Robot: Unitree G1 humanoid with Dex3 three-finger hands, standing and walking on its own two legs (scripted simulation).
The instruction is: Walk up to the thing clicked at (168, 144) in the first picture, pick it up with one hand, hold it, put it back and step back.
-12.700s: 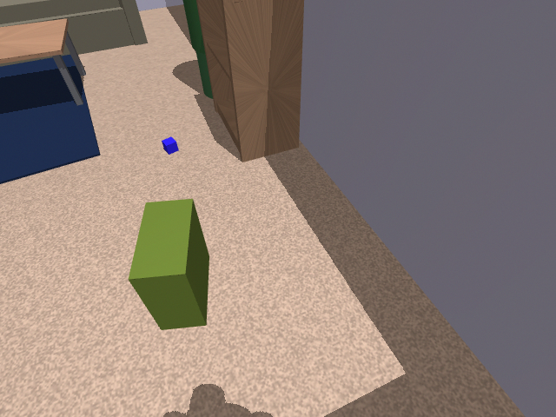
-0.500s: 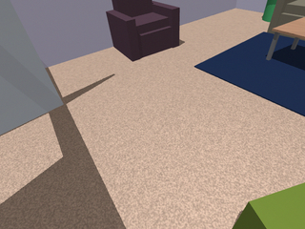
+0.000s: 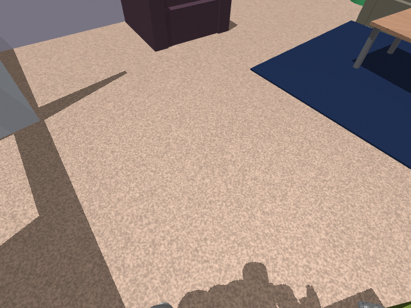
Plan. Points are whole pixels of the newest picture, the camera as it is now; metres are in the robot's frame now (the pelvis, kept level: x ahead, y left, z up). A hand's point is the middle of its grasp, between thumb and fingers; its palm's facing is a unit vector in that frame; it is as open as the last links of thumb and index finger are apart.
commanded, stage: walk up
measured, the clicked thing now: out of the picture +0.63 -1.39 -0.72
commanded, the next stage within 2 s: none
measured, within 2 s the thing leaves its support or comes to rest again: neither
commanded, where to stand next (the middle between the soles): +1.19 -0.01 m, yaw -3 degrees
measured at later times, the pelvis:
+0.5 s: pelvis +0.29 -0.03 +0.01, yaw -2 degrees
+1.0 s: pelvis +0.54 +0.03 +0.02, yaw -2 degrees
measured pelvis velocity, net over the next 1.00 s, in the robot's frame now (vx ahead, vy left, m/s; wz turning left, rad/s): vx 0.54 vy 0.03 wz -0.04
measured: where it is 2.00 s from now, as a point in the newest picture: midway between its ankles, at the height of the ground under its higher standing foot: (213, 169)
